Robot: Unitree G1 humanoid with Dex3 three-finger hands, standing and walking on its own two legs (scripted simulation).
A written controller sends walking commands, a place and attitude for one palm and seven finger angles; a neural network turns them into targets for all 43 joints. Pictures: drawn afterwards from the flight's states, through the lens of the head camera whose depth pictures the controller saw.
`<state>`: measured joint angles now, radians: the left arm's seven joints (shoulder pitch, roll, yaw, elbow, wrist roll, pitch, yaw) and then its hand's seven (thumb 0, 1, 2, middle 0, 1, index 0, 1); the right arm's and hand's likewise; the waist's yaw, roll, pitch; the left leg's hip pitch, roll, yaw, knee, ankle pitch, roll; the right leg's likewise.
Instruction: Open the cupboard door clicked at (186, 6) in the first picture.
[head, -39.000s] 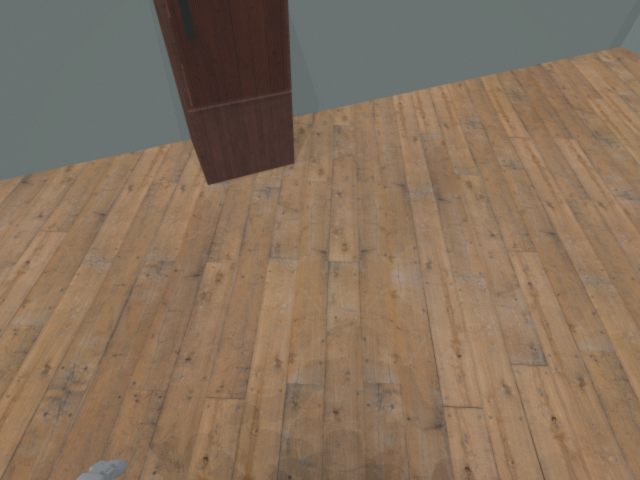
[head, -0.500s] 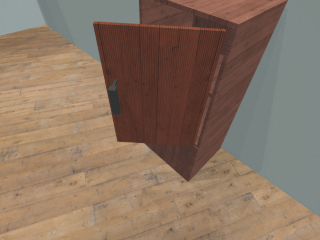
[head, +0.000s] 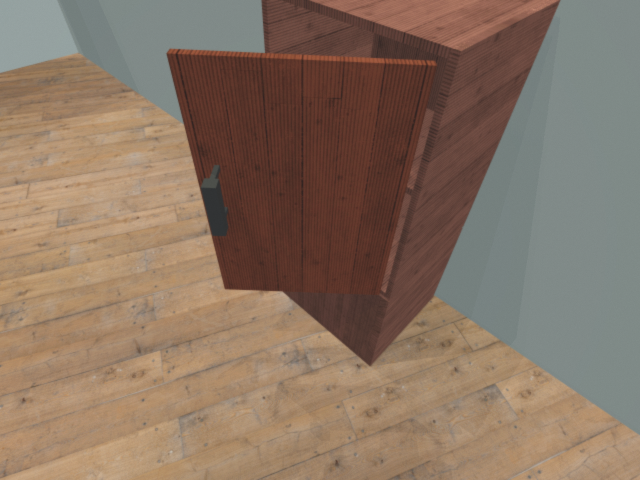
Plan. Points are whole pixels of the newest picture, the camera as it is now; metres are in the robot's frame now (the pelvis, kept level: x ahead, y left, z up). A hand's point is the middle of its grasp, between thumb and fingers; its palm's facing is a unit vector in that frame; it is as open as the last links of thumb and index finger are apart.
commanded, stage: look again from close up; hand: left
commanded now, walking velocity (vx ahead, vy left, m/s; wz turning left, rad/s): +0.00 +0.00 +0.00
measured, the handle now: (218, 200) +0.59 +0.23 -0.02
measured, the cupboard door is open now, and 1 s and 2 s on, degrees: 42 42 42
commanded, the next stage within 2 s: shuffle to correct the standing spot in 0.04 s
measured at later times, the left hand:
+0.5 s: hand out of the picture -0.03 +0.17 -0.19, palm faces +0.08 -0.99 -0.12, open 7.4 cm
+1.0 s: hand out of the picture +0.08 +0.18 -0.18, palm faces +0.01 -0.98 -0.21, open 7.3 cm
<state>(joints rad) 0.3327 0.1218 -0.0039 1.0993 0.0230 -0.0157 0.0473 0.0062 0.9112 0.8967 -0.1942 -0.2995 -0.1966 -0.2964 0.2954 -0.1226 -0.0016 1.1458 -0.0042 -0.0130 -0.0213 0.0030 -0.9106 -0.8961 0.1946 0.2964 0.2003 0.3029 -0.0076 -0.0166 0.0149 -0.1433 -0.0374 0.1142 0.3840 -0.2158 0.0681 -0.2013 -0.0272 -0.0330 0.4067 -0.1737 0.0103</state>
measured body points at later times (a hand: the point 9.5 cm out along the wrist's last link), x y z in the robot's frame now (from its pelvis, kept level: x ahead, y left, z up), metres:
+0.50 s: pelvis +0.03 +0.02 -0.01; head +0.03 +0.04 +0.44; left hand -0.03 +0.22 -0.18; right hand -0.01 -0.20 -0.16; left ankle +0.00 +0.07 -0.74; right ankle +0.03 -0.12 -0.74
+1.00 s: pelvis +0.04 +0.00 -0.01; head +0.06 +0.01 +0.44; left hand +0.08 +0.23 -0.16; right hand +0.02 -0.21 -0.17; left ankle +0.00 +0.07 -0.74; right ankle +0.04 -0.15 -0.74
